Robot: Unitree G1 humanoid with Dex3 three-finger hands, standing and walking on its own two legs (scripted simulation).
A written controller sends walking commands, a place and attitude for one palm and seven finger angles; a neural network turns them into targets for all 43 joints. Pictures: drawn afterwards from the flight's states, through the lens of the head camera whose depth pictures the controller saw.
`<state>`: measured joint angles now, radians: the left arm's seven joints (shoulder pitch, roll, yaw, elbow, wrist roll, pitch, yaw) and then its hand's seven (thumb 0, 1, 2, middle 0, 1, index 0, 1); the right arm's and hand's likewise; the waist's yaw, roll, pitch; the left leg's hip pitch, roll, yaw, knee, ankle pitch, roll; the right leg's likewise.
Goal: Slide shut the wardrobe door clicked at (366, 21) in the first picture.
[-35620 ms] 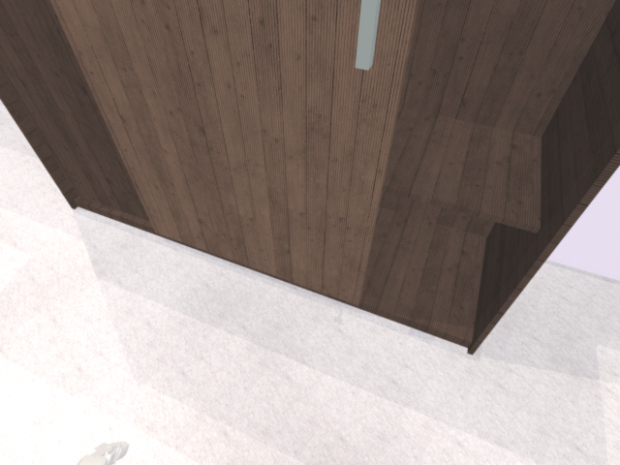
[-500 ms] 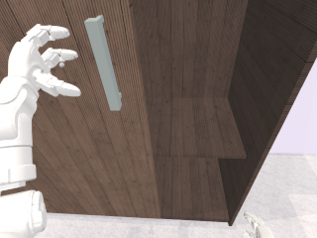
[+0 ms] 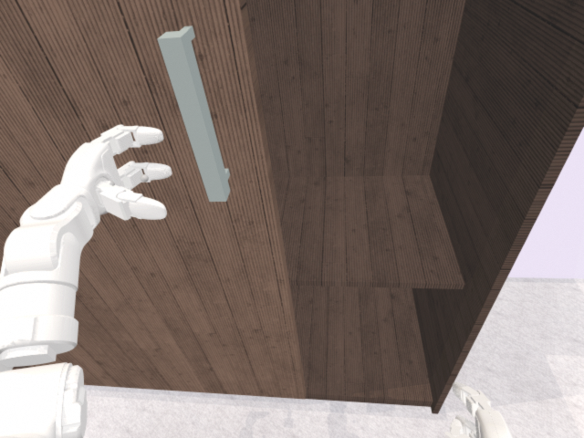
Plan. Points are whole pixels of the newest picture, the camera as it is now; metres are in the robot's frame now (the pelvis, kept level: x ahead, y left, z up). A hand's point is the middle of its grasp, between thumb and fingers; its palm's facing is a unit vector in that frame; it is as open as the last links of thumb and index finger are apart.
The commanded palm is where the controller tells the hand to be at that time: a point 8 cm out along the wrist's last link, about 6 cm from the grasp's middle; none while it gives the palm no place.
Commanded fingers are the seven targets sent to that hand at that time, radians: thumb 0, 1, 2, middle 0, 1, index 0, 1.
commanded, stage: move the hooked fingers beside the handle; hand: left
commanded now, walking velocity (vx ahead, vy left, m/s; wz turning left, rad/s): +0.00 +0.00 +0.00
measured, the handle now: (204, 120) +0.44 +0.12 +0.27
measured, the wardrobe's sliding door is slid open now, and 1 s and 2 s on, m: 0.40 0.40 0.40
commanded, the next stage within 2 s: feel for the door with the fingertips in 1.48 s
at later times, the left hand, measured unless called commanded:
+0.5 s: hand (195, 202) +0.37 +0.15 +0.18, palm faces -0.12 -0.99 -0.04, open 14.0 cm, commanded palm +0.34 +0.23 +0.27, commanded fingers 0.00 -0.50 0.30 -0.30 -1.20 -0.30 -1.20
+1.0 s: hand (181, 189) +0.37 +0.16 +0.21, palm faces -0.09 -0.99 -0.10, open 13.8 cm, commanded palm +0.36 +0.23 +0.27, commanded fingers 0.00 -0.50 0.30 -0.30 -1.20 -0.30 -1.20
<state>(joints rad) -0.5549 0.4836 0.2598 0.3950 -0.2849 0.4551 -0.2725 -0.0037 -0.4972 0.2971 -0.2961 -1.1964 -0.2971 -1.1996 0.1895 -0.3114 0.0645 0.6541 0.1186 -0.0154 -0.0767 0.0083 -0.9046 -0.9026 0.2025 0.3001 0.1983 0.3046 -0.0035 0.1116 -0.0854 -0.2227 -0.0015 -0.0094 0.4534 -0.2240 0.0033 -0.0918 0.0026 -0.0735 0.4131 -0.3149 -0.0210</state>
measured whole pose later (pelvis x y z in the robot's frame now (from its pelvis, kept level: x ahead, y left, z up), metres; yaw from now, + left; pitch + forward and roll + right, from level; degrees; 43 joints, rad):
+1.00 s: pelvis +0.00 -0.01 +0.00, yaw +0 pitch +0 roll +1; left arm -0.43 0.37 0.24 0.11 -0.25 0.33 -0.24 -0.01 -0.49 0.30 -0.29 -1.20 -0.31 -1.23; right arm 0.20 -0.30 0.05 0.64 0.09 -0.07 -0.08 0.01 -0.91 -0.90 0.20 0.30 0.20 0.30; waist -0.01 0.06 -0.01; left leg -0.23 0.00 -0.01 0.44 -0.21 -0.01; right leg -0.11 0.01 -0.07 0.43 -0.32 -0.03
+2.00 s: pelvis +0.00 +0.00 +0.00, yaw -1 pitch -2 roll +0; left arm -0.58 0.32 0.22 0.04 -0.25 0.45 -0.10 -0.01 -0.50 0.30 -0.30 -1.20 -0.29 -1.21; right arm 0.12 -0.26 0.07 0.68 0.08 -0.03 -0.07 0.01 -0.90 -0.90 0.20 0.30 0.20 0.30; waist 0.02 0.07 -0.05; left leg -0.18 -0.01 0.00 0.44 -0.23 0.01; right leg -0.06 0.00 -0.06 0.41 -0.32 -0.02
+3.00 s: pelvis +0.00 +0.01 +0.00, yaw +0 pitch -1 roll +0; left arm -0.66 0.33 0.20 0.21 -0.23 0.45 -0.12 -0.01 -0.50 0.30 -0.31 -1.24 -0.30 -1.20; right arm 0.17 -0.26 0.06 0.68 0.08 -0.03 -0.07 0.01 -0.90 -0.90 0.20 0.30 0.20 0.30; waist 0.01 0.07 -0.05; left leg -0.20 -0.01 0.00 0.44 -0.22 0.02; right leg -0.07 -0.01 -0.06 0.40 -0.31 -0.01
